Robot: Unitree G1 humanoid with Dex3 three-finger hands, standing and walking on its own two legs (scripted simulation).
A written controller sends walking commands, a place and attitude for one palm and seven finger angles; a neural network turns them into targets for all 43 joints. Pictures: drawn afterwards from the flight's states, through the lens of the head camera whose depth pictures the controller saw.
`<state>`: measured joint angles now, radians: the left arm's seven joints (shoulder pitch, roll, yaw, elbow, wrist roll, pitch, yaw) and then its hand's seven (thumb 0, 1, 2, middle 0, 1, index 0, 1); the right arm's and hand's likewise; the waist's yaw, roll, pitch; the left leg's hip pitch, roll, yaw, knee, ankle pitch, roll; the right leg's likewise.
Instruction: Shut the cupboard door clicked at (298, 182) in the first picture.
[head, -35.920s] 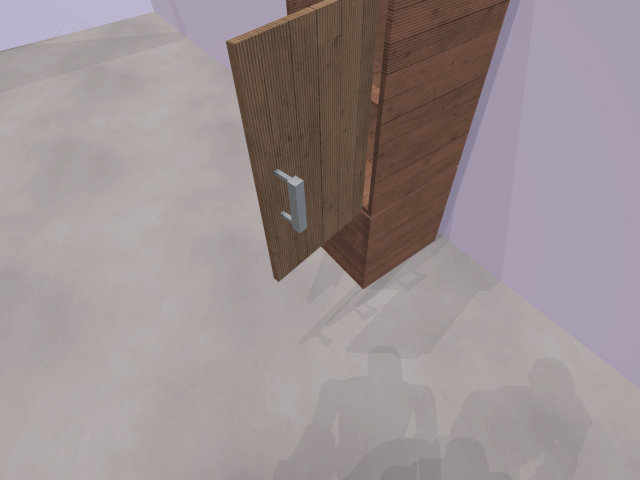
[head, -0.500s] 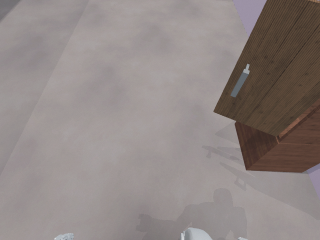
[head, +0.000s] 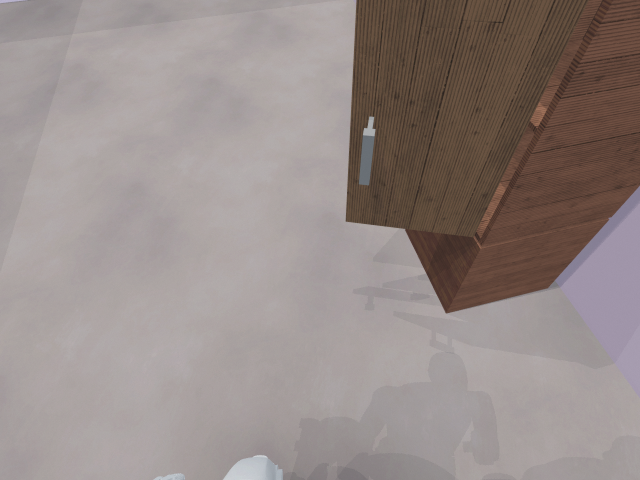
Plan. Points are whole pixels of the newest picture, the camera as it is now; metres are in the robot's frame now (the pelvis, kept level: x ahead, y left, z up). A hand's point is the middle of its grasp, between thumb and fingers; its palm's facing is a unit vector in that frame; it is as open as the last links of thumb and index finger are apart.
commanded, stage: turn to face it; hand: left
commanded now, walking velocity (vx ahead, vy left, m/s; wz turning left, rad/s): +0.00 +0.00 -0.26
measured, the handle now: (367, 151) +0.73 -0.06 -0.07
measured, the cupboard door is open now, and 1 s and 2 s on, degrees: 66 66 66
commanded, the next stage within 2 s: take the last steps up to it in 0.12 s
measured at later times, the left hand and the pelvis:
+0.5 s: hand out of the picture +0.14 +0.20 -0.16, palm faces -0.18 -0.96 -0.20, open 7.4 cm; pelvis +0.03 +0.00 +0.01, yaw -10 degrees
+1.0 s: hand (278, 475) +0.15 +0.08 -0.19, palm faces -0.12 -0.98 -0.14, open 7.3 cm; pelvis +0.16 -0.09 -0.01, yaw -9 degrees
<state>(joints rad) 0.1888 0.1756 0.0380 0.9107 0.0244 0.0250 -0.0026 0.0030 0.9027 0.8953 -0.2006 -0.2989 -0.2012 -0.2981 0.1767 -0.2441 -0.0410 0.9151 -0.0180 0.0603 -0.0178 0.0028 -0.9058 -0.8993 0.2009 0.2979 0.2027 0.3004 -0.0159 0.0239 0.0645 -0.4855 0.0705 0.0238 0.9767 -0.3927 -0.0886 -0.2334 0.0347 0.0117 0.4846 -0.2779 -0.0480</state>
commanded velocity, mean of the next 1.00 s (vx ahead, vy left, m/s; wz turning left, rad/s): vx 0.22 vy -0.08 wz -0.12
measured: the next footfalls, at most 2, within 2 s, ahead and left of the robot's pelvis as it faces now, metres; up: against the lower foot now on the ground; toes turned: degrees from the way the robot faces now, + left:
left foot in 0.14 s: +0.06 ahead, +0.13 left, +0.00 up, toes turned +1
right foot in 0.62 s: +0.08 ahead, -0.17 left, +0.00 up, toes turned -16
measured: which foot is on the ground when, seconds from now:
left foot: up 0.00-0.12, down 0.14-0.62, up 0.64-0.98, down 1.00-1.00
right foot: down 0.00-0.16, up 0.18-0.60, down 0.62-1.00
